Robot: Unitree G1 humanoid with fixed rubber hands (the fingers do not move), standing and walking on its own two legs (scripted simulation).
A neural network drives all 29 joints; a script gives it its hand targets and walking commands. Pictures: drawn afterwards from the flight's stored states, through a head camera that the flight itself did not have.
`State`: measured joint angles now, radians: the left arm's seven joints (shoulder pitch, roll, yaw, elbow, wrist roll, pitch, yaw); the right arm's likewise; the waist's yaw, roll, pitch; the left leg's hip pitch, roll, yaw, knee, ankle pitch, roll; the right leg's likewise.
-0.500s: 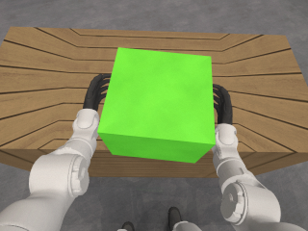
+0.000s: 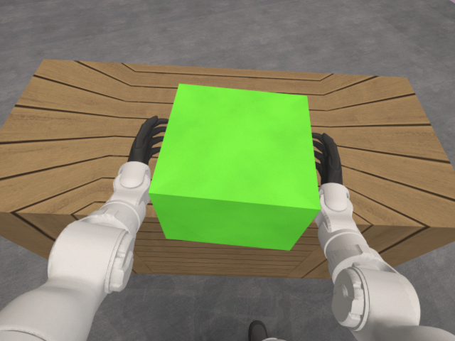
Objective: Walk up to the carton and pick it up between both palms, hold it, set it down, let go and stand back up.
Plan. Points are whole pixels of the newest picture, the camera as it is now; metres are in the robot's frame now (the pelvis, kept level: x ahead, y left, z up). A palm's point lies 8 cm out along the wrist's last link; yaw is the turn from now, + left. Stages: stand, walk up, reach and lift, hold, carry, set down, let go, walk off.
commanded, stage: reach and lift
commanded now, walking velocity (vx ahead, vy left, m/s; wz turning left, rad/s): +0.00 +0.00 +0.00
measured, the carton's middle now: (235, 168) +0.44 -0.05 -0.02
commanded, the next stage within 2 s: none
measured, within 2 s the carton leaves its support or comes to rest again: neither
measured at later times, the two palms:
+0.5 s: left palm (135, 147) +0.44 +0.13 +0.07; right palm (336, 151) +0.40 -0.22 +0.08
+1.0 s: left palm (114, 136) +0.40 +0.14 +0.14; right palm (350, 140) +0.37 -0.21 +0.14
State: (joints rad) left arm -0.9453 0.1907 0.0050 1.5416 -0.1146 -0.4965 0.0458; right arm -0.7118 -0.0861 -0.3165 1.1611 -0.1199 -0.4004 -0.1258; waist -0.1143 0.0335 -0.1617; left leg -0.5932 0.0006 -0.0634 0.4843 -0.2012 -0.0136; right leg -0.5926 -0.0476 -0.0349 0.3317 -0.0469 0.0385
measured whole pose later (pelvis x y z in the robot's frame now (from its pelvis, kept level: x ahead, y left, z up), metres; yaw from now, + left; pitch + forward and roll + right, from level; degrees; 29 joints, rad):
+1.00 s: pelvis +0.02 +0.00 +0.01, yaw +0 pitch -3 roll -1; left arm -0.55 0.03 0.24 0.46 0.17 0.33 0.01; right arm -0.56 -0.16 -0.08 0.66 0.14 0.13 -0.11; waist -0.09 -0.03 -0.02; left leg -0.06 0.01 -0.05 0.36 -0.23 -0.01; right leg -0.07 -0.04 -0.03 0.22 -0.08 0.04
